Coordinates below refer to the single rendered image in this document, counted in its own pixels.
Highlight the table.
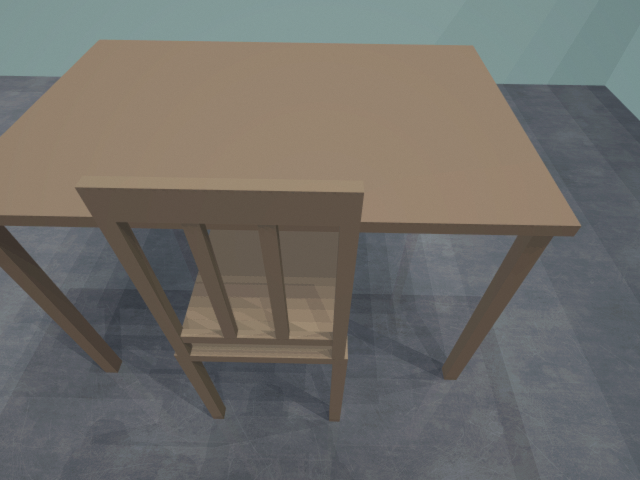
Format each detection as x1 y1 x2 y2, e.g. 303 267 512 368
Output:
0 40 581 380

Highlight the chair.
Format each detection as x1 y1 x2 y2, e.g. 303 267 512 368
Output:
75 176 364 422

